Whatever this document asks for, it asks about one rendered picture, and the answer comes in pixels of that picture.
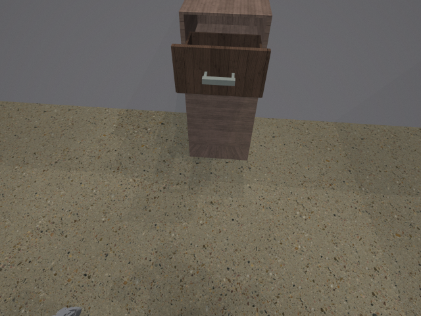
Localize handle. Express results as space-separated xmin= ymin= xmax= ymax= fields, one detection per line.
xmin=202 ymin=72 xmax=235 ymax=86

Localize cabinet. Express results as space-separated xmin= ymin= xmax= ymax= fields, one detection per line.
xmin=179 ymin=0 xmax=272 ymax=161

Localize drawer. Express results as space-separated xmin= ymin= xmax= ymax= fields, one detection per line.
xmin=171 ymin=32 xmax=271 ymax=98

